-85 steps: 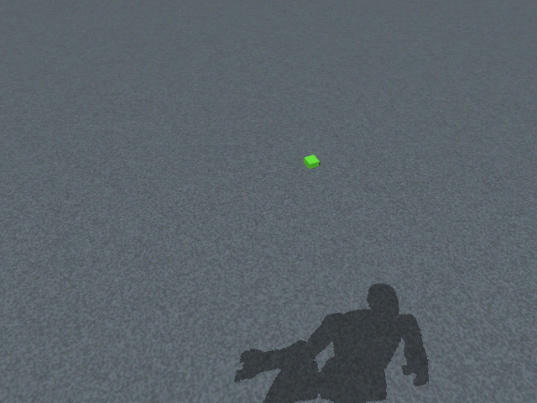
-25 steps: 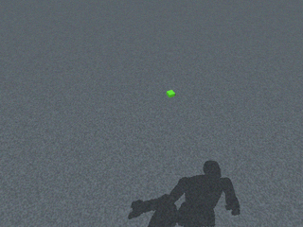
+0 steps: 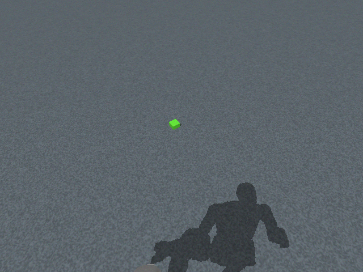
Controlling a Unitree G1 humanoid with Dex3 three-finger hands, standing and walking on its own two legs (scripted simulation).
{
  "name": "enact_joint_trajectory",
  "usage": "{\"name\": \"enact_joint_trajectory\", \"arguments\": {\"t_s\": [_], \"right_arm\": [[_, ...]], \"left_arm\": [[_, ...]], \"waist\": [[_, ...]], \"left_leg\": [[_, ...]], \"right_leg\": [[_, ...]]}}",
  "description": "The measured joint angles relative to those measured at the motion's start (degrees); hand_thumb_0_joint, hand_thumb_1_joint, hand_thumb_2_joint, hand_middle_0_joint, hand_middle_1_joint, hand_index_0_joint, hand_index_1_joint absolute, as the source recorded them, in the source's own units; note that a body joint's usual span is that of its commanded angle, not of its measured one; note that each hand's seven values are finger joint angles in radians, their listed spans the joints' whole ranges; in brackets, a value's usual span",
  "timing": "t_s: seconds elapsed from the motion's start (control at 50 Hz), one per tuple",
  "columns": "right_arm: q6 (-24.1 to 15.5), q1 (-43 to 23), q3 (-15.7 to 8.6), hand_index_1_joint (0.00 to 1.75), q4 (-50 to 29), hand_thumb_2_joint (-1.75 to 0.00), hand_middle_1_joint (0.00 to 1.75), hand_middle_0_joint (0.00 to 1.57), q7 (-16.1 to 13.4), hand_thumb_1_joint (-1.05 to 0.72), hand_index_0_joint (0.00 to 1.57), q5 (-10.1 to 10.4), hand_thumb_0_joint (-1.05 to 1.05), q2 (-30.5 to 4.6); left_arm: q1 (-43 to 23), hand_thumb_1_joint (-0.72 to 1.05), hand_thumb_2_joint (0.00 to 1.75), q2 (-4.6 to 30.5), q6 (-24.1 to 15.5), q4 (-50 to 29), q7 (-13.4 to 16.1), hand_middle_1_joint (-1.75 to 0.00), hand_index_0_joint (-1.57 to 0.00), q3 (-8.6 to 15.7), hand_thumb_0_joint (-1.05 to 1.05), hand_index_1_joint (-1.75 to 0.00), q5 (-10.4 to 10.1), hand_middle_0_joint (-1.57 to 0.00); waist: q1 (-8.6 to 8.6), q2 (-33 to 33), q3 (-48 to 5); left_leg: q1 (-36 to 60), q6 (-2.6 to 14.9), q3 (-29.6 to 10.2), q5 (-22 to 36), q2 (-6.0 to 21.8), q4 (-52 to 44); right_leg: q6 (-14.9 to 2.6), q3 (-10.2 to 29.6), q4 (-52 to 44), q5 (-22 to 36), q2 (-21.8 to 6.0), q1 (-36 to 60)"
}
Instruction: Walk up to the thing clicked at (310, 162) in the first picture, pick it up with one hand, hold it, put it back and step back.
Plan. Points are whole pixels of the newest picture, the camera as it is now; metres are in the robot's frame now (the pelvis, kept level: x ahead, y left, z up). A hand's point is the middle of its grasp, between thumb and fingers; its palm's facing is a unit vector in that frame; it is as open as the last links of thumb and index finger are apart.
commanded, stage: walk up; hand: left
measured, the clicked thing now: (174, 124) +1.30 +0.17 -0.75
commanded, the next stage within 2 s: none
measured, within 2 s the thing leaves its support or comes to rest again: neither
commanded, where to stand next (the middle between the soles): +0.93 -0.03 m, yaw -6 degrees
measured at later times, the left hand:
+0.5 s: hand (101, 184) +0.39 +0.29 -0.13, palm faces -0.18 -0.91 -0.37, open 7.3 cm
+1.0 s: hand (118, 156) +0.51 +0.27 -0.14, palm faces -0.11 -0.92 -0.38, open 7.3 cm
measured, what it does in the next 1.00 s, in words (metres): walks ahead: left foot, then right foot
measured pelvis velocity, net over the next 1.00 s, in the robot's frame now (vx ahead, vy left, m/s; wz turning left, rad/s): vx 0.46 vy -0.01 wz -0.10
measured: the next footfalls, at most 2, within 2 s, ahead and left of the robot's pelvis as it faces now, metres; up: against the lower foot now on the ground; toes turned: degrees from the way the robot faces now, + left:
left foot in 0.18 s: +0.25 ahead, +0.16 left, +0.00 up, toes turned +4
right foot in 0.60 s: +0.44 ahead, -0.14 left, +0.00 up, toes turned -9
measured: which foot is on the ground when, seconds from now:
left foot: up 0.00-0.16, down 0.18-0.62, up 0.64-1.00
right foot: down 0.00-0.20, up 0.22-0.58, down 0.60-1.00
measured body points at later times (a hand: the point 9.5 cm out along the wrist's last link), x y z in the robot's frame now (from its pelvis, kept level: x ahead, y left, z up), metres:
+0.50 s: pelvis +0.25 +0.03 +0.00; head +0.27 +0.02 +0.44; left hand +0.40 +0.34 -0.10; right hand +0.24 -0.30 -0.11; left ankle +0.21 +0.16 -0.74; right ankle +0.35 -0.13 -0.71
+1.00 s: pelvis +0.46 -0.01 -0.01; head +0.47 -0.01 +0.44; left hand +0.51 +0.31 -0.11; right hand +0.51 -0.34 -0.11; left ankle +0.60 +0.13 -0.71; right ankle +0.40 -0.13 -0.74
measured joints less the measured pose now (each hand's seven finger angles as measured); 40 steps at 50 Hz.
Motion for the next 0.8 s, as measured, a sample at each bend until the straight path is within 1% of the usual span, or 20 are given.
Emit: {"name": "enact_joint_trajectory", "arguments": {"t_s": [0.04,0.1,0.14,0.18,0.2,0.22,0.24,0.28,0.32,0.38,0.46,0.5,0.56,0.6,0.62,0.64,0.68,0.7,0.74,0.8], "right_arm": [[0.1,0.2,0.0,0.30,-0.7,-0.90,0.30,0.21,0.4,-0.91,0.21,-0.3,0.01,0.3],[0.2,0.3,-0.3,0.30,-1.1,-0.90,0.30,0.21,0.7,-0.91,0.21,-0.6,0.01,0.5],[-0.1,0.4,-0.6,0.30,-1.2,-0.90,0.30,0.21,0.6,-0.91,0.21,-0.6,0.01,0.5],[-0.8,0.7,-0.9,0.30,-1.6,-0.90,0.30,0.21,0.4,-0.91,0.21,-0.6,0.01,0.5],[-1.3,0.3,-1.2,0.30,-1.8,-0.90,0.30,0.21,0.1,-0.91,0.21,-0.8,0.01,1.1],[-1.9,0.1,-1.3,0.30,-2.4,-0.90,0.30,0.21,-0.2,-0.91,0.21,-1.2,0.01,1.4],[-2.5,0.1,-1.3,0.30,-3.2,-0.90,0.30,0.21,-0.4,-0.91,0.21,-1.2,0.01,1.6],[-2.9,0.8,-1.1,0.30,-4.2,-0.90,0.30,0.21,-0.7,-0.91,0.21,-0.5,0.01,2.1],[-2.9,2.2,-0.5,0.30,-4.6,-0.90,0.30,0.21,-1.0,-0.91,0.21,0.1,0.01,2.8],[-3.1,5.0,0.3,0.30,-4.5,-0.90,0.30,0.21,-1.3,-0.91,0.21,0.5,0.01,3.0],[-2.6,7.9,0.6,0.30,-4.0,-0.90,0.30,0.21,-1.4,-0.90,0.21,0.4,0.01,1.8],[-2.4,8.8,0.5,0.30,-3.8,-0.90,0.30,0.21,-1.4,-0.90,0.21,0.4,0.01,1.0],[-1.8,9.8,0.3,0.30,-3.7,-0.90,0.30,0.21,-1.5,-0.90,0.21,0.6,0.01,0.0],[-1.2,10.4,0.2,0.30,-3.5,-0.90,0.30,0.21,-1.6,-0.90,0.21,0.7,0.01,-0.7],[-0.8,10.0,0.0,0.30,-3.1,-0.90,0.30,0.21,-1.8,-0.90,0.21,0.7,0.01,-1.0],[-0.3,9.6,0.1,0.30,-2.8,-0.90,0.30,0.21,-2.1,-0.90,0.21,0.7,0.01,-0.7],[0.4,8.8,0.8,0.30,-2.4,-0.90,0.30,0.21,-2.1,-0.91,0.21,0.7,0.01,0.1],[0.6,8.2,1.1,0.30,-2.1,-0.90,0.30,0.21,-2.1,-0.91,0.21,0.7,0.01,0.3],[0.6,7.0,1.4,0.30,-2.1,-0.90,0.30,0.21,-1.9,-0.91,0.21,1.1,0.01,0.3],[0.3,5.3,1.2,0.30,-3.3,-0.90,0.30,0.21,-1.5,-0.91,0.21,1.2,0.01,0.0]], "left_arm": [[0.9,0.90,0.89,0.1,-0.1,-0.4,0.0,-0.30,-0.21,-0.1,0.00,-0.30,0.1,-0.21],[1.4,0.90,0.89,0.7,-0.5,-1.4,0.0,-0.30,-0.21,-0.3,0.00,-0.30,0.3,-0.21],[1.3,0.90,0.89,1.2,-0.6,-1.9,0.1,-0.30,-0.21,-0.4,0.00,-0.30,0.4,-0.21],[1.3,0.90,0.89,1.9,-0.6,-2.4,0.3,-0.30,-0.21,-0.4,0.01,-0.30,0.4,-0.21],[0.8,0.90,0.89,2.5,-0.4,-2.3,0.5,-0.30,-0.21,-0.3,0.01,-0.30,0.4,-0.21],[0.2,0.90,0.89,2.7,-0.2,-2.3,0.9,-0.30,-0.21,-0.2,0.01,-0.30,0.2,-0.21],[-0.4,0.91,0.90,2.6,0.1,-2.2,1.3,-0.30,-0.21,-0.2,0.01,-0.30,0.0,-0.21],[-1.5,0.91,0.90,2.8,0.3,-2.1,1.9,-0.30,-0.21,-0.9,0.01,-0.30,-0.1,-0.21],[-2.7,0.91,0.90,3.7,0.0,-2.3,1.8,-0.30,-0.21,-1.0,0.01,-0.30,-0.3,-0.21],[-4.7,0.91,0.90,4.7,-0.4,-3.7,1.2,-0.30,-0.21,-0.5,0.01,-0.30,-0.8,-0.20],[-7.2,0.91,0.90,4.8,-0.2,-5.5,0.1,-0.30,-0.20,0.0,0.00,-0.30,-0.7,-0.20],[-8.2,0.91,0.90,4.5,0.0,-5.9,-0.4,-0.30,-0.20,0.1,0.00,-0.30,-0.3,-0.20],[-9.1,0.91,0.90,4.0,0.0,-5.7,-0.9,-0.30,-0.20,0.1,0.00,-0.30,0.0,-0.20],[-9.3,0.91,0.90,3.4,-0.3,-5.4,-0.9,-0.30,-0.20,0.2,0.00,-0.30,0.2,-0.20],[-9.8,0.91,0.90,2.6,-0.6,-5.2,-0.6,-0.30,-0.20,0.3,0.00,-0.30,0.3,-0.20],[-10.0,0.91,0.90,2.2,-1.0,-5.5,-0.4,-0.30,-0.20,0.3,0.00,-0.30,0.3,-0.20],[-9.5,0.91,0.90,1.6,-1.7,-6.2,0.0,-0.30,-0.21,-0.1,0.00,-0.30,-0.1,-0.20],[-9.0,0.91,0.90,1.2,-1.7,-6.3,0.2,-0.30,-0.21,-0.4,0.00,-0.30,-0.4,-0.20],[-7.6,0.91,0.90,0.2,-1.8,-6.3,0.6,-0.30,-0.21,-0.9,0.00,-0.30,-0.8,-0.21],[-4.9,0.91,0.89,-0.4,-2.0,-5.6,1.1,-0.30,-0.21,-1.4,0.00,-0.30,-0.9,-0.21]], "waist": [[-0.02,-0.3,-0.1],[0.14,-1.0,0.0],[0.08,-1.6,0.0],[-0.34,-2.8,-0.2],[-0.68,-4.7,0.3],[-1.01,-5.9,0.9],[-1.64,-6.1,1.2],[-3.08,-5.7,1.3],[-4.12,-6.0,1.2],[-5.11,-6.5,1.1],[-5.52,-5.7,1.5],[-5.86,-4.9,1.8],[-6.55,-3.6,1.5],[-6.61,-2.1,1.0],[-6.52,-0.2,1.5],[-6.29,0.6,1.8],[-5.02,-0.2,1.9],[-4.40,-0.4,1.8],[-3.50,-0.2,1.4],[-2.43,0.3,1.1]], "left_leg": [[-1.2,-0.70,-0.5,1.2,0.8,-5.6],[-1.2,-1.34,-0.9,4.7,1.5,-13.6],[0.1,-1.19,-0.6,6.8,1.5,-17.7],[2.8,-0.85,0.5,9.3,0.4,-21.4],[3.5,-0.83,1.8,8.9,-0.9,-20.3],[3.9,-0.69,3.0,7.0,-1.6,-18.6],[4.4,-0.52,3.6,5.0,-1.5,-17.3],[6.8,-0.05,4.1,2.8,-0.9,-17.4],[10.3,-0.12,4.7,2.4,-0.8,-20.3],[15.2,-0.51,5.4,2.2,-1.3,-24.8],[20.0,-0.72,6.4,0.2,-1.7,-27.6],[21.9,-1.33,6.8,-1.4,-1.7,-27.7],[23.8,-2.48,7.2,-5.4,-1.2,-25.6],[24.2,-2.70,6.9,-9.5,0.1,-21.4],[23.3,-1.58,5.8,-10.9,2.0,-16.9],[21.2,-0.42,3.7,-11.3,2.3,-10.4],[16.0,0.44,1.0,-11.4,-0.2,2.4],[13.3,0.69,0.4,-10.6,-1.3,7.0],[8.3,1.08,-0.4,-7.2,-2.0,11.1],[2.3,0.92,-1.7,-1.9,-1.2,8.9]], "right_leg": [[-0.01,0.2,-1.2,-1.0,0.6,1.9],[0.62,0.5,-1.2,-3.6,1.0,4.2],[1.33,0.7,-0.1,-6.2,0.9,5.4],[2.01,1.3,3.4,-10.2,-0.1,5.7],[1.46,2.0,8.1,-12.3,-1.8,4.6],[0.54,3.3,15.1,-12.1,-2.5,2.0],[-0.08,4.6,22.5,-12.0,-1.8,-0.9],[-0.83,4.9,34.2,-11.6,0.1,-7.0],[-0.83,4.2,38.9,-8.8,0.0,-12.3],[-0.06,3.8,36.1,-5.3,-2.0,-18.0],[1.27,2.3,24.1,-1.7,-5.1,-21.4],[1.17,1.3,17.2,1.5,-6.0,-21.3],[0.52,0.0,10.0,6.3,-5.9,-19.2],[0.49,-1.2,8.0,8.3,-4.5,-16.7],[0.69,-2.2,9.6,6.8,-3.2,-16.1],[0.70,-2.9,11.3,4.8,-2.6,-15.7],[0.37,-2.4,12.7,2.0,-2.9,-14.3],[0.15,-2.2,12.0,1.6,-3.1,-13.0],[0.20,-2.0,8.7,1.8,-3.0,-9.8],[0.44,-1.6,3.9,2.6,-2.2,-5.8]]}}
